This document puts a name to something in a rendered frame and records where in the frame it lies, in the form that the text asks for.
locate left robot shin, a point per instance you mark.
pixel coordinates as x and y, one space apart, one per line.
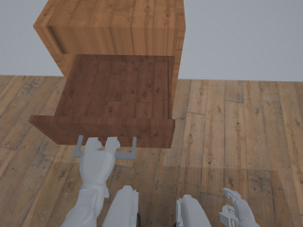
134 218

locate robot left hand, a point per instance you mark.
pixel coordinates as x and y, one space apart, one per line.
97 165

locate robot right hand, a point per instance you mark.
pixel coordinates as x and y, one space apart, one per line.
232 216

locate robot left forearm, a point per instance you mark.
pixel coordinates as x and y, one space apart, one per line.
87 208

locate drawer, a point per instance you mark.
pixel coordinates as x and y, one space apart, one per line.
123 96

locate cabinet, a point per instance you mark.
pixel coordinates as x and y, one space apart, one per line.
113 27

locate robot left thigh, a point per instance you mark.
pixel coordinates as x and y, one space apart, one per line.
123 207

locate handle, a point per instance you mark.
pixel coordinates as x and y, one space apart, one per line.
118 154

